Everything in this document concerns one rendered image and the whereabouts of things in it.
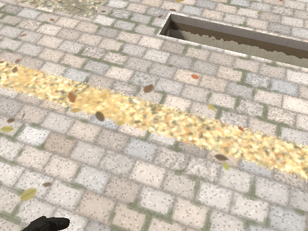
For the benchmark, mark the left robot hand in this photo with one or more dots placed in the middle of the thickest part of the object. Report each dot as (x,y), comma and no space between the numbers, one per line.
(47,224)

